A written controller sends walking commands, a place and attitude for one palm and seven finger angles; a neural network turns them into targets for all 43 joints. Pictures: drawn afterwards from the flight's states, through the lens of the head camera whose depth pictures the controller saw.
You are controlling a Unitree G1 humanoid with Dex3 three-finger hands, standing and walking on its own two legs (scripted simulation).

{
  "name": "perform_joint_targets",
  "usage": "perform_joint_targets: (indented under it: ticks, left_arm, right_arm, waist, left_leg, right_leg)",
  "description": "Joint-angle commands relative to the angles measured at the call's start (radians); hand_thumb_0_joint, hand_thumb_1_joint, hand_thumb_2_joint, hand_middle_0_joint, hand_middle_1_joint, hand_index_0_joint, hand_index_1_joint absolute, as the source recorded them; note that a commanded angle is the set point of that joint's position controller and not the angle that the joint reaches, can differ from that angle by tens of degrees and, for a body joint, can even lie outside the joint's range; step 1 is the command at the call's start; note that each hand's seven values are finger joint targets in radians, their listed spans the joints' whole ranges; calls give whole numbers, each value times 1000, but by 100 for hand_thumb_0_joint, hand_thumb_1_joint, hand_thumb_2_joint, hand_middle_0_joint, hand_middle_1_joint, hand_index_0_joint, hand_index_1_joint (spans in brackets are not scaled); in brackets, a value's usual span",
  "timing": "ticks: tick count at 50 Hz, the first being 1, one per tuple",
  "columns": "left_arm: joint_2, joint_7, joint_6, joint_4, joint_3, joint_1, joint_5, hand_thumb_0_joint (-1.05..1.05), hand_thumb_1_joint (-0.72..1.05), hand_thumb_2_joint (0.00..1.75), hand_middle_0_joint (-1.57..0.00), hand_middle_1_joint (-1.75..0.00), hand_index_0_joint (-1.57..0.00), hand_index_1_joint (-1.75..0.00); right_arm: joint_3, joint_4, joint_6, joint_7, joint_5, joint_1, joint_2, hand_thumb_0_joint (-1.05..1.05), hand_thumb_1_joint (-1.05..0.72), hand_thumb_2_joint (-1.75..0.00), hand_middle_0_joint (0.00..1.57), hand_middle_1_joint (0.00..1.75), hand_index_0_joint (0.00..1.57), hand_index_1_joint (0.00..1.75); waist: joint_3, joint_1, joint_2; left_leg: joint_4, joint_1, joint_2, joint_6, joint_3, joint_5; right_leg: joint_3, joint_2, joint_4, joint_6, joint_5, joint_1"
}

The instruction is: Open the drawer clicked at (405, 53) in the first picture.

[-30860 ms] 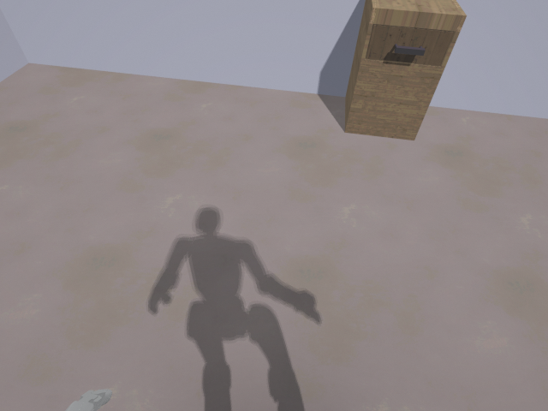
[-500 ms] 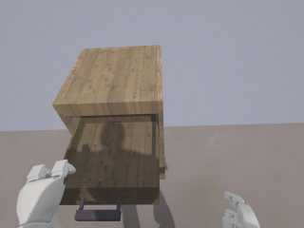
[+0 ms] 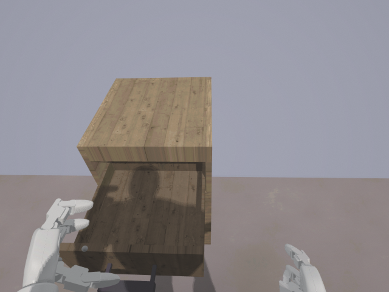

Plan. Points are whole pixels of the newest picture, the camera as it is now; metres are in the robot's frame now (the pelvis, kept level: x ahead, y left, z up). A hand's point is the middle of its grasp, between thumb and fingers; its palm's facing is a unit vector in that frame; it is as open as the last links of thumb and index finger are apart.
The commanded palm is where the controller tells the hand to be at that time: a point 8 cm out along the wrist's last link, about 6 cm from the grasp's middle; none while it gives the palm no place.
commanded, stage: draw the hand back to the body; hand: left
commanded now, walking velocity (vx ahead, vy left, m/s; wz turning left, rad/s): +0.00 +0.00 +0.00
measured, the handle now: (129, 277) +0.21 +0.21 -0.20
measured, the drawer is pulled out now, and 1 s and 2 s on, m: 0.30 0.30 0.30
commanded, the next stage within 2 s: step back with the hand held close in 0.80 s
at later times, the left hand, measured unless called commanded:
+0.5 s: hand (66, 212) +0.19 +0.22 +0.17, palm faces +0.38 -0.82 -0.43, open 9.5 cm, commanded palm +0.14 +0.26 +0.19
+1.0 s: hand (64, 208) +0.19 +0.21 +0.18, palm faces +0.38 -0.80 -0.46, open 7.4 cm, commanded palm +0.13 +0.25 +0.19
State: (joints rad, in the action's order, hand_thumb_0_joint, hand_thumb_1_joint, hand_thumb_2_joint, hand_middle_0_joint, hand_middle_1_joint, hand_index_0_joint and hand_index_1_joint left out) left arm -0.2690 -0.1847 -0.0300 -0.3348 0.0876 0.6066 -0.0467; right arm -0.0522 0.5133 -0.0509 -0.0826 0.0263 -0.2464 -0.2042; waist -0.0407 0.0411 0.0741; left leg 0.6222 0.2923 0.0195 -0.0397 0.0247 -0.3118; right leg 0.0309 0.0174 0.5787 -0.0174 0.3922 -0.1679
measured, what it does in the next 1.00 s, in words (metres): stands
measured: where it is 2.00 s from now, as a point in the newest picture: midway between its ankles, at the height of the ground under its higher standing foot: outside the picture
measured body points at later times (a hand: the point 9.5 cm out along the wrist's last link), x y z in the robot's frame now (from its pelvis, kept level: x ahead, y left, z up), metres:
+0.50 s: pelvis +0.01 -0.02 +0.02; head +0.00 -0.05 +0.46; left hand +0.16 +0.26 +0.19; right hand +0.22 -0.24 -0.07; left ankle +0.01 +0.09 -0.73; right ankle -0.05 -0.11 -0.73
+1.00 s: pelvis +0.00 -0.03 +0.02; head +0.00 -0.06 +0.47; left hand +0.16 +0.25 +0.21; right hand +0.20 -0.25 -0.07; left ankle +0.01 +0.09 -0.73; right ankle -0.05 -0.11 -0.73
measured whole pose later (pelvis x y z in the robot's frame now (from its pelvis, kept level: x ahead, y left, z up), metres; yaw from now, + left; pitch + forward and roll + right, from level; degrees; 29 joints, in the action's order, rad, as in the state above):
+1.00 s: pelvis +0.00 -0.03 +0.02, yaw +0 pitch -2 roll -1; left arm -0.36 -0.10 -0.14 -0.47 0.33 0.54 0.06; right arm 0.00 0.59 -0.04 -0.07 0.02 -0.16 -0.23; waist 0.02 0.04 0.09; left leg 0.43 0.20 -0.02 0.00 -0.01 -0.21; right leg 0.05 0.07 0.31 -0.06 0.25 -0.04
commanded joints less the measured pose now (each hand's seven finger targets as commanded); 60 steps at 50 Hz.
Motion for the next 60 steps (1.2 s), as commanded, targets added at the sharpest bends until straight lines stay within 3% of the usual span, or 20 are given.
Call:
perform_joint_targets:
  ticks: [1,4,8,11,15,22,28,30,32,36,42,45,46,47,48,50,53,56,57,60]
  left_arm:
    - [-219,-2,-87,-287,184,-106,70,0,-12,47,-27,-95,-27,-95]
    - [-212,12,-95,-277,219,-67,82,0,-1,51,-26,-88,-26,-88]
    - [-163,43,-95,-273,202,5,109,0,13,57,-25,-80,-25,-80]
    - [-190,50,-101,-298,238,-6,106,0,23,62,-25,-73,-25,-73]
    - [-202,50,-101,-342,246,-38,110,0,37,68,-24,-64,-24,-64]
    - [-255,45,-116,-376,318,-102,112,0,62,78,-22,-48,-22,-48]
    - [-194,60,-107,-293,285,-76,130,0,83,87,-21,-34,-21,-34]
    - [-190,68,-109,-296,277,-77,130,0,90,90,-20,-30,-20,-30]
    - [-213,71,-114,-282,302,-85,126,0,90,90,-20,-30,-20,-30]
    - [-254,64,-127,-346,332,-89,126,0,90,90,-20,-30,-20,-30]
    - [-245,61,-126,-346,318,-107,123,0,90,90,-20,-30,-20,-30]
    - [-213,62,-120,-325,293,-96,130,0,90,90,-20,-30,-20,-30]
    - [-388,52,-167,-439,461,-234,120,0,90,90,-20,-30,-20,-30]
    - [-374,57,-190,-401,453,-241,116,0,90,90,-20,-30,-20,-30]
    - [-294,68,-185,-291,397,-121,108,0,90,90,-20,-30,-20,-30]
    - [-226,78,-176,-267,343,-20,104,0,90,90,-20,-30,-20,-30]
    - [-221,79,-188,-321,340,53,106,0,90,90,-20,-30,-20,-30]
    - [-270,67,-188,-421,376,70,109,0,90,90,-20,-30,-20,-30]
    - [-302,59,-189,-458,396,61,109,0,90,90,-20,-30,-20,-30]
    - [-314,46,-194,-513,417,101,114,0,90,90,-20,-30,-20,-30]
  right_arm:
    - [31,-124,-113,-21,-9,158,-113,0,-90,-90,20,30,20,30]
    - [32,-101,-121,-14,-11,156,-102,0,-90,-90,20,30,20,30]
    - [49,-97,-115,-1,-7,177,-97,0,-90,-90,20,30,20,30]
    - [65,-86,-108,4,-15,187,-116,0,-90,-90,20,30,20,30]
    - [70,-86,-106,1,-12,200,-111,0,-90,-90,20,30,20,30]
    - [67,-66,-95,-3,-15,209,-114,0,-90,-90,20,30,20,30]
    - [71,-68,-81,5,-7,224,-104,0,-90,-90,20,30,20,30]
    - [75,-76,-73,5,-9,228,-111,0,-90,-90,20,30,20,30]
    - [76,-68,-66,6,-15,231,-115,0,-90,-90,20,30,20,30]
    - [76,-76,-73,2,-18,230,-115,0,-90,-90,20,30,20,30]
    - [72,-68,-80,0,-17,231,-112,0,-90,-90,20,30,20,30]
    - [74,-70,-79,-3,-11,234,-107,0,-90,-90,20,30,20,30]
    - [74,-109,-55,4,-6,214,-130,0,-90,-90,20,30,20,30]
    - [74,-94,-44,6,-10,204,-114,0,-90,-90,20,30,20,30]
    - [80,-72,-32,8,-19,223,-111,0,-90,-90,20,30,20,30]
    - [89,-93,-8,19,-14,222,-123,0,-90,-90,20,30,20,30]
    - [103,-106,10,25,-10,223,-129,0,-90,-90,20,30,20,30]
    - [113,-136,21,23,-2,232,-127,0,-90,-90,20,30,20,30]
    - [112,-138,22,17,-1,228,-137,0,-90,-90,20,30,20,30]
    - [113,-149,28,10,-4,211,-129,0,-90,-90,20,30,20,30]
  waist:
    - [46,3,25]
    - [35,10,63]
    - [-16,4,-10]
    - [-68,14,-39]
    - [-58,3,-68]
    - [-39,11,0]
    - [23,5,-41]
    - [15,6,-72]
    - [22,13,-37]
    - [-59,22,-32]
    - [-16,12,-8]
    - [1,7,-42]
    - [96,-11,-58]
    - [111,-24,-61]
    - [119,-20,-127]
    - [48,-21,-133]
    - [-60,-21,-43]
    - [-128,-27,-89]
    - [-145,-30,-51]
    - [-177,-28,-49]
  left_leg:
    - [-164,-166,-50,3,-59,201]
    - [-188,-193,-46,14,-59,245]
    - [-203,-230,-55,12,-51,323]
    - [-200,-272,-46,4,-31,379]
    - [-206,-283,-48,0,-26,396]
    - [-210,-308,-30,1,-13,405]
    - [-229,-286,-43,4,-17,364]
    - [-233,-291,-45,0,-15,359]
    - [-236,-301,-31,0,-7,350]
    - [-224,-321,-32,-4,-6,375]
    - [-226,-315,-26,-2,-4,359]
    - [-233,-306,-40,-2,-12,350]
    - [-178,-221,-42,-17,-42,281]
    - [-167,-188,-35,-10,-56,239]
    - [-157,-186,-37,-14,-53,237]
    - [-148,-183,-44,-18,-44,274]
    - [-171,-203,-60,-22,-37,340]
    - [-162,-188,-77,-19,-39,412]
    - [-165,-191,-84,-18,-42,446]
    - [-163,-177,-100,-18,-63,524]
  right_leg:
    - [8,-35,-203,-15,-220,-113]
    - [12,-29,-223,-21,-260,-66]
    - [14,-28,-223,-12,-346,2]
    - [9,-23,-249,-3,-424,17]
    - [1,-32,-258,3,-461,31]
    - [-9,-29,-302,1,-500,31]
    - [-8,-32,-304,7,-452,20]
    - [-10,-31,-308,11,-448,23]
    - [-14,-23,-344,10,-440,6]
    - [-22,-30,-326,11,-475,40]
    - [-24,-31,-347,10,-459,20]
    - [-21,-34,-331,13,-438,21]
    - [-116,-80,-378,36,-501,-102]
    - [-119,-101,-378,25,-508,-102]
    - [-101,-96,-379,36,-498,-123]
    - [-82,-102,-338,53,-525,-83]
    - [-66,-99,-289,54,-503,-44]
    - [-59,-99,-243,53,-536,-4]
    - [-64,-101,-225,42,-547,-4]
    - [-43,-81,-180,32,-538,13]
